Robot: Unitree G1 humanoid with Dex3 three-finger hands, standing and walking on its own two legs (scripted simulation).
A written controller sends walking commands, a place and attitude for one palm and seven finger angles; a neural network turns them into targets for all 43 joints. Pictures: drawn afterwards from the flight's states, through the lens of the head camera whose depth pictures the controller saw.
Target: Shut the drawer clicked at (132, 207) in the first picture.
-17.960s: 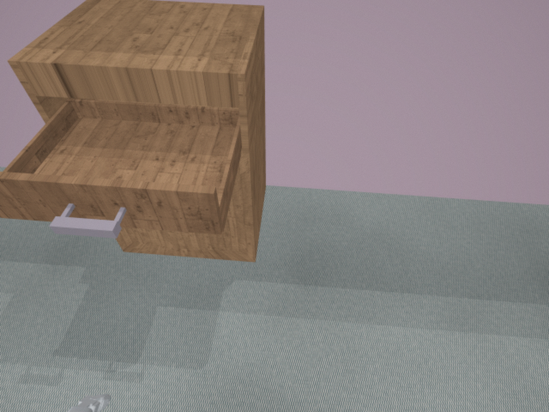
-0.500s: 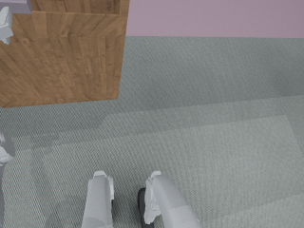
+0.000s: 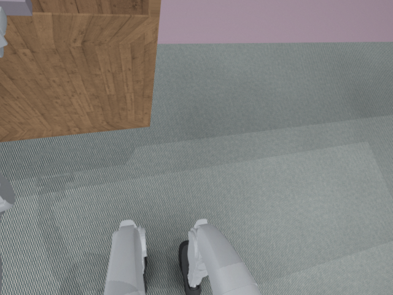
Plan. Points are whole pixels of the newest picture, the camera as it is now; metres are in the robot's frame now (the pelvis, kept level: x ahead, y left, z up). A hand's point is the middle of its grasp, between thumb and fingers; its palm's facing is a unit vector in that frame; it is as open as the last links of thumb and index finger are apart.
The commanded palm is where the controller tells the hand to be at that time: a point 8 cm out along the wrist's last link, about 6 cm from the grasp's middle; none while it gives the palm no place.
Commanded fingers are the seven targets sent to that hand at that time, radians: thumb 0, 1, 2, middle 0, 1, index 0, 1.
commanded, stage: pull the fist back off the drawer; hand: left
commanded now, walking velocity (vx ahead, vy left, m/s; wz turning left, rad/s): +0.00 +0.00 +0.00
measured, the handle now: out of the picture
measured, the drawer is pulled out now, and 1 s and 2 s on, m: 0.00 0.00 0.00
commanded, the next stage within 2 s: draw the hand back to the body in 0.30 s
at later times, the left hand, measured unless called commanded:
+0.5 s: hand out of the picture +0.53 +0.29 +0.08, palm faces +0.15 -0.99 -0.05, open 3.2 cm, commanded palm +0.49 +0.30 +0.10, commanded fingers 0.00 0.90 0.90 -1.40 -1.60 -1.40 -1.60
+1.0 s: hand out of the picture +0.38 +0.26 +0.18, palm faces +0.21 -0.96 -0.19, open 3.3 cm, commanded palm +0.34 +0.31 +0.21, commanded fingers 0.00 0.90 0.90 -1.40 -1.60 -1.40 -1.60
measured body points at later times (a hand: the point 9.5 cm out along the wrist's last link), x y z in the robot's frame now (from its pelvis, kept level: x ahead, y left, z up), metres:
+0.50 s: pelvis +0.05 +0.01 +0.04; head +0.21 +0.06 +0.45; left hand +0.52 +0.34 +0.08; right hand +0.08 -0.26 -0.07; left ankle +0.07 +0.09 -0.58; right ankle +0.05 -0.11 -0.58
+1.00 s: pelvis +0.07 +0.00 +0.12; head +0.11 +0.01 +0.57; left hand +0.36 +0.31 +0.19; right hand +0.25 -0.23 +0.03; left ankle +0.07 +0.09 -0.58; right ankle +0.05 -0.11 -0.58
